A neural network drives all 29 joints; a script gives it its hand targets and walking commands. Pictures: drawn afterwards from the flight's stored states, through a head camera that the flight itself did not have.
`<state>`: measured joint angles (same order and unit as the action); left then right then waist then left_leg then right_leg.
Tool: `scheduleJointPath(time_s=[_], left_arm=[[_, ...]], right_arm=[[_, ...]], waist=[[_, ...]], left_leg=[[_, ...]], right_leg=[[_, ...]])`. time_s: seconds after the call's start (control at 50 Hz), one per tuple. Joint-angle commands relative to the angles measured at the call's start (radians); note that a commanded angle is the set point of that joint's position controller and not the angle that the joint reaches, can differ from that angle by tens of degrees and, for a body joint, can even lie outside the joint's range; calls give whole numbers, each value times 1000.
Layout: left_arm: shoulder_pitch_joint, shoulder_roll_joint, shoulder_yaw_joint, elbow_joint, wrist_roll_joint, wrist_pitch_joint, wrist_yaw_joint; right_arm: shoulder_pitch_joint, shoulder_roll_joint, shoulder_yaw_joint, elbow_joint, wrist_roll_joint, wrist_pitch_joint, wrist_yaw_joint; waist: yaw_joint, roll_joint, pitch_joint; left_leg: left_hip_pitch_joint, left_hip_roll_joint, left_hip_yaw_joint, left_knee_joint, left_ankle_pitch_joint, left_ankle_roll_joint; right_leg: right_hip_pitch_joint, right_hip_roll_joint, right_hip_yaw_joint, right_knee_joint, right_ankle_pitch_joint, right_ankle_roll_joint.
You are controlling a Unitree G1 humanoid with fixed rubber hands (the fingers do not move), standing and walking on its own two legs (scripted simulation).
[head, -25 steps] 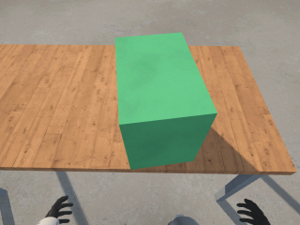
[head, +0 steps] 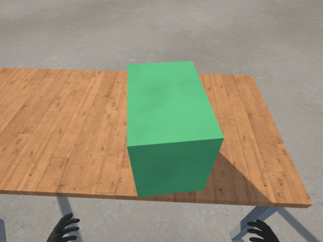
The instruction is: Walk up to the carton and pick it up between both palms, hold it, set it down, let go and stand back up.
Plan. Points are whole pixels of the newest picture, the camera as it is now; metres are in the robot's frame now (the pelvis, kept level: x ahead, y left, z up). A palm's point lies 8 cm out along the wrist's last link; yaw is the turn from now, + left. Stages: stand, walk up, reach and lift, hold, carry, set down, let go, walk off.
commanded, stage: reach and lift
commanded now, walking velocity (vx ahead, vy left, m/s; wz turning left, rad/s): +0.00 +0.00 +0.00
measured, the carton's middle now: (165, 127) +0.47 -0.02 +0.00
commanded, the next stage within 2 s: none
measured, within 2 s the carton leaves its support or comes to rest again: neither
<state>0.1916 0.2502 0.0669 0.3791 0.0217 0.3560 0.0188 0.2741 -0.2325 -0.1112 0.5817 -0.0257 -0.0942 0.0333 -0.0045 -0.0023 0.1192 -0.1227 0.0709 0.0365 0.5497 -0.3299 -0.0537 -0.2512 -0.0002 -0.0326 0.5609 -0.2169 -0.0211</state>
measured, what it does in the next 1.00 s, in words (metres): stands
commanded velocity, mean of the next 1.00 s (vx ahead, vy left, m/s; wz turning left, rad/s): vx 0.00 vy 0.00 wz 0.00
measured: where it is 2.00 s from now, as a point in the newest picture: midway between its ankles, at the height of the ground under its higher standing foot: outside the picture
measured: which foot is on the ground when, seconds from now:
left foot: down 0.00-1.00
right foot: down 0.00-1.00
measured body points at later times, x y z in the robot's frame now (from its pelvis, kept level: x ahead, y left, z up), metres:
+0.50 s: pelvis +0.01 +0.00 +0.01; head +0.00 +0.00 +0.46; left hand +0.18 +0.23 -0.05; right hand +0.17 -0.24 -0.04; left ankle -0.02 +0.15 -0.73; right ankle +0.06 -0.10 -0.73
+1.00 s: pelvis +0.03 +0.02 +0.01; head +0.02 +0.02 +0.46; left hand +0.20 +0.21 -0.01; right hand +0.19 -0.21 -0.02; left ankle -0.02 +0.15 -0.73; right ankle +0.06 -0.10 -0.73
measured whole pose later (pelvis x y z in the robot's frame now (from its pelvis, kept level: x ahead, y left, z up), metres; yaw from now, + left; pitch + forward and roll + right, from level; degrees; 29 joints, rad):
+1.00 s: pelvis +0.03 +0.02 +0.01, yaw -1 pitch -5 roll -1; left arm 0.43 0.14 -0.11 0.27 -0.09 -0.25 0.12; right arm 0.39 -0.17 -0.05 0.40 0.14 -0.36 0.07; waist 0.00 0.01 0.05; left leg 0.01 0.05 0.06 0.37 -0.29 -0.03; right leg -0.11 -0.01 -0.01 0.37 -0.17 0.01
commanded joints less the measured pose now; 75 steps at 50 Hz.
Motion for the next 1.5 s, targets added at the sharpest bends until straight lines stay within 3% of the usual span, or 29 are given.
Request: scheduleJointPath(time_s=[0.0,0.16,0.26,0.36,0.6,0.72,0.86,0.98,1.1,1.18,1.26,1.48], left_arm=[[-92,128,29,-151,-17,-91,17],[-76,87,6,-148,-35,-185,43],[-50,74,-7,-155,-60,-245,59],[-28,84,-20,-170,-88,-296,65],[73,75,-65,-229,-122,-483,71],[151,35,-101,-238,-134,-578,75],[216,-20,-136,-248,-121,-644,91],[205,-60,-175,-310,-98,-679,124],[44,-77,-223,-320,-111,-660,159],[14,-83,-211,-346,-109,-607,177],[-24,-94,-185,-356,-105,-539,177],[-185,-100,-132,-444,-140,-356,146]], right_arm=[[-9,-134,-58,-193,-13,-27,-6],[-37,-129,-66,-264,-13,-42,0],[-29,-88,-49,-289,4,-52,8],[-8,-53,-39,-291,24,-60,10],[44,-17,-24,-278,90,-186,0],[59,-32,-13,-298,123,-266,9],[77,-53,11,-329,161,-308,31],[67,-91,11,-339,195,-320,53],[-64,-117,-5,-324,213,-292,65],[-100,-139,-5,-359,230,-253,63],[-128,-165,-4,-375,237,-214,57],[-239,-181,-6,-525,234,-84,16]], waist=[[1,-15,-112],[22,-7,-115],[41,-40,-100],[39,-49,-79],[-6,7,-149],[-3,1,-153],[11,-30,-93],[10,-8,-61],[1,31,-62],[13,38,-128],[28,14,-165],[29,-62,-219]], left_leg=[[-235,-72,92,-212,-24,54],[-368,-46,88,-300,-98,86],[-294,-69,87,-309,-70,74],[-178,-91,75,-294,-33,54],[-85,-95,38,-252,166,26],[-62,-95,20,-244,268,12],[-37,-97,8,-256,331,-3],[-29,-90,0,-266,324,-18],[-83,-77,-1,-280,180,-13],[-64,-70,-3,-275,206,-16],[-35,-70,2,-266,269,-19],[-24,-75,25,-271,306,11]], right_leg=[[257,37,18,-149,-5,28],[389,63,5,-126,-11,32],[328,38,32,-176,-54,27],[222,6,59,-232,-85,17],[266,10,67,-229,142,6],[293,31,55,-221,232,-8],[278,54,49,-230,242,-21],[240,67,50,-231,208,-35],[196,62,62,-218,109,-43],[219,64,69,-210,147,-41],[224,69,68,-216,193,-35],[255,63,80,-241,255,-13]])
